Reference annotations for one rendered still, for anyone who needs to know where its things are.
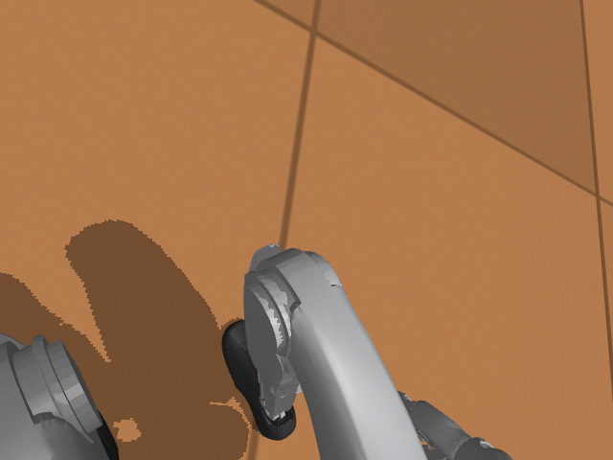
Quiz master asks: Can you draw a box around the right robot arm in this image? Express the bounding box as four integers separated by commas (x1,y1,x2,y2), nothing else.
454,437,512,460

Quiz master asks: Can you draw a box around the left robot foot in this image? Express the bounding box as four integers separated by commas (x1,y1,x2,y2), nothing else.
96,410,119,460

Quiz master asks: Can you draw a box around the right robot hand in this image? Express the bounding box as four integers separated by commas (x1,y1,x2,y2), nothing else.
398,391,471,460

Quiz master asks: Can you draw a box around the right robot foot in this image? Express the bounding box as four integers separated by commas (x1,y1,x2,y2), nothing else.
221,320,296,441

